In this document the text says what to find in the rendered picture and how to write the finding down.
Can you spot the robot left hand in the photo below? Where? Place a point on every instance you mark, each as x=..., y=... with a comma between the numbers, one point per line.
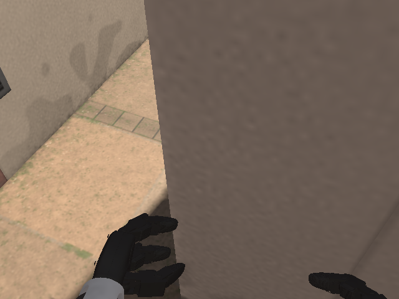
x=120, y=255

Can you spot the robot right hand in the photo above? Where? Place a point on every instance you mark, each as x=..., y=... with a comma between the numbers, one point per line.
x=348, y=286

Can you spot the robot left forearm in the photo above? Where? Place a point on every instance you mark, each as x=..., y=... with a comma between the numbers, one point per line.
x=101, y=288

